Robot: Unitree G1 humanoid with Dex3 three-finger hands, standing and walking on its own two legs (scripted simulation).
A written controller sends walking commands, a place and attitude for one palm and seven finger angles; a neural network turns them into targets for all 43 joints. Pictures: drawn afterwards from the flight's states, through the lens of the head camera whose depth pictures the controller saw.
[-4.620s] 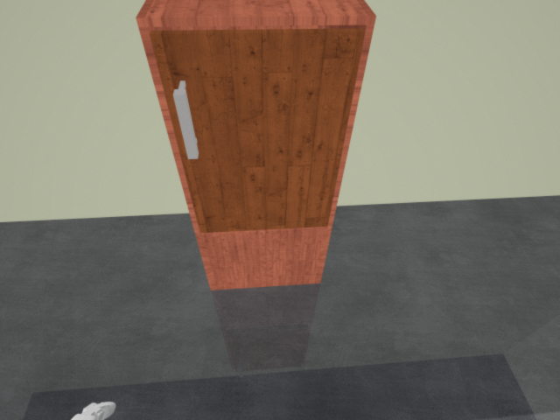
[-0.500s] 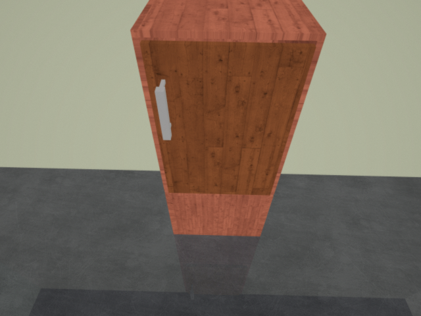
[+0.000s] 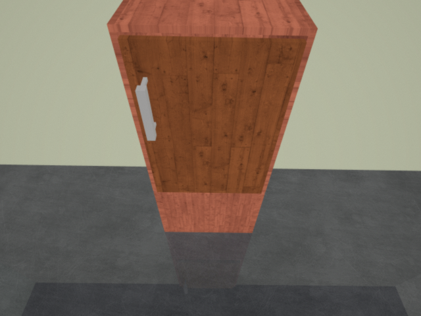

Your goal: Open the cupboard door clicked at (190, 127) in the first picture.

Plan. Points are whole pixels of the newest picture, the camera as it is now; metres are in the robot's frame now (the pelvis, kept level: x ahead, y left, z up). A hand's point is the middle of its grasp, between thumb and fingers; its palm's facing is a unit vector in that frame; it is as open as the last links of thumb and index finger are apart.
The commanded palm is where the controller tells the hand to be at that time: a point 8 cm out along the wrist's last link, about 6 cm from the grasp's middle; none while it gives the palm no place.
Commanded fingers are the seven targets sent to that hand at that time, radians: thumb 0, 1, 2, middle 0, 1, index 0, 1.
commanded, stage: come to a stop and stand still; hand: left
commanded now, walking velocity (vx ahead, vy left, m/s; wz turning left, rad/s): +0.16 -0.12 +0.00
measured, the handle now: (148, 110) +0.57 +0.20 +0.06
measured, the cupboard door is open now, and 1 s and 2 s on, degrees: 0 0 0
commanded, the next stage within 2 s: look again from close up in 1.86 s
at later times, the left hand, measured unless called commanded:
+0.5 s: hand out of the picture +0.05 +0.15 -0.17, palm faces +0.05 -0.97 -0.24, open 7.3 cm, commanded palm none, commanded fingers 0.00 0.90 0.90 -0.20 -0.30 -0.20 -0.30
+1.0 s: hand out of the picture +0.03 +0.15 -0.16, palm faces +0.01 -0.97 -0.23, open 7.3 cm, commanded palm none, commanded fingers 0.00 0.90 0.90 -0.20 -0.30 -0.20 -0.30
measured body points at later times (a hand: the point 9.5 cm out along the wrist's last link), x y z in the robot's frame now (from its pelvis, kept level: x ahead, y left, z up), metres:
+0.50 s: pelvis +0.03 -0.03 -0.01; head +0.06 -0.04 +0.44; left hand +0.05 +0.20 -0.16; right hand +0.13 -0.25 -0.16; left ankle +0.07 +0.08 -0.73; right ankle +0.02 -0.14 -0.73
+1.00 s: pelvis +0.01 -0.04 +0.00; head +0.01 -0.04 +0.45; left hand +0.03 +0.20 -0.15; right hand +0.03 -0.27 -0.15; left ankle +0.02 +0.08 -0.73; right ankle +0.02 -0.14 -0.73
